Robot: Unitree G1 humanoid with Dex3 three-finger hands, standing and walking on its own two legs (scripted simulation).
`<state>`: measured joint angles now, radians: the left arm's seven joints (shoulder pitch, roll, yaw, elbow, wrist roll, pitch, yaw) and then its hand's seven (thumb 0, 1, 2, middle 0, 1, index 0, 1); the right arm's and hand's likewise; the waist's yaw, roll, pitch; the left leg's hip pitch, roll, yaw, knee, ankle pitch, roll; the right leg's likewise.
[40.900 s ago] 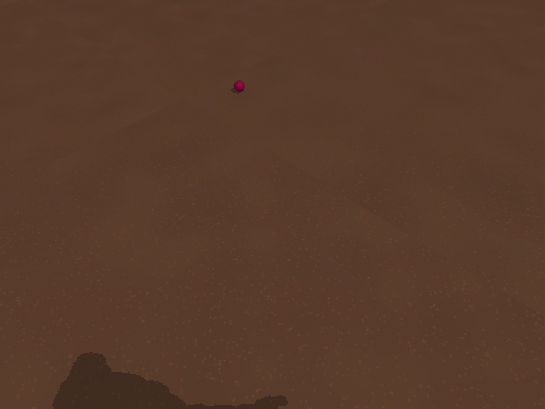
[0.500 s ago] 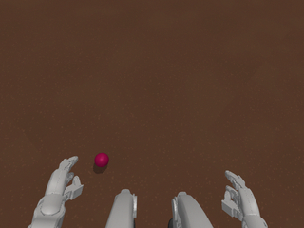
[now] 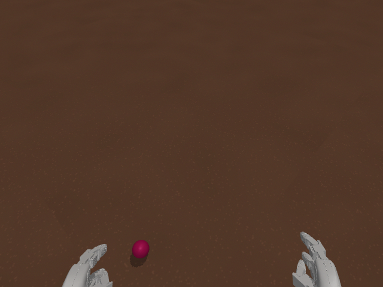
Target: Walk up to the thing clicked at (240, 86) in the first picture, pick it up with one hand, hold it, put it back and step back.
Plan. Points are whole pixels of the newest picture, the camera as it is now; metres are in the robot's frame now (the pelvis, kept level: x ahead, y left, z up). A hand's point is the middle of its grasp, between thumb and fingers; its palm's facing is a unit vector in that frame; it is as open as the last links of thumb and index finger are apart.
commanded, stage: home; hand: left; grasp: from above
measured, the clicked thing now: (140, 249) +0.43 +0.26 -0.68
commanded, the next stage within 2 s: stand in 1.84 s
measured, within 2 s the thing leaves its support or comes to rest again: neither
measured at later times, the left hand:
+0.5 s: hand out of the picture +0.16 +0.18 -0.05, palm faces +0.05 -0.98 -0.19, open 7.4 cm
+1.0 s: hand out of the picture +0.16 +0.18 -0.05, palm faces +0.04 -0.98 -0.19, open 7.4 cm
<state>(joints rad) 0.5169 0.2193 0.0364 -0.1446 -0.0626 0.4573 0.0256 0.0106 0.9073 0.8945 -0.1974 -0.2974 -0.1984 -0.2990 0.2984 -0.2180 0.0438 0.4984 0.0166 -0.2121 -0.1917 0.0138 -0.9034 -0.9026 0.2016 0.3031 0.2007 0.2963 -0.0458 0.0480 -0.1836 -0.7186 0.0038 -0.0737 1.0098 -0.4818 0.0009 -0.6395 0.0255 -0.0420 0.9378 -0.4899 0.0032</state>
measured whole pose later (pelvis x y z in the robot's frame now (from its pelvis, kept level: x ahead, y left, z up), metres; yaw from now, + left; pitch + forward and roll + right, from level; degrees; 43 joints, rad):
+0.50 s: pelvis -0.01 +0.00 +0.00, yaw +0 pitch +10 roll -3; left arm 0.50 0.22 0.03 -0.12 -0.06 0.45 0.02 0.01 0.91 0.89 -0.20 -0.30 -0.20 -0.30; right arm 0.30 -0.22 0.05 0.53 0.01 -0.23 -0.19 0.02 -0.90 -0.90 0.20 0.30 0.20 0.30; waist -0.04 0.04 -0.16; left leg -0.70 0.01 -0.07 1.01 -0.47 0.00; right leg -0.63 0.03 -0.04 0.94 -0.49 0.00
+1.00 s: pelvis -0.01 +0.00 +0.00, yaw +0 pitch +10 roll -3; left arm 0.50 0.23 0.03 -0.13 -0.06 0.44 0.02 0.01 0.91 0.89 -0.20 -0.30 -0.20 -0.30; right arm 0.30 -0.22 0.04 0.52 0.01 -0.24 -0.19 0.02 -0.90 -0.90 0.20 0.30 0.20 0.30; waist -0.04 0.04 -0.16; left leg -0.71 0.00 -0.07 1.02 -0.48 0.00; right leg -0.63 0.02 -0.04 0.95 -0.49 0.01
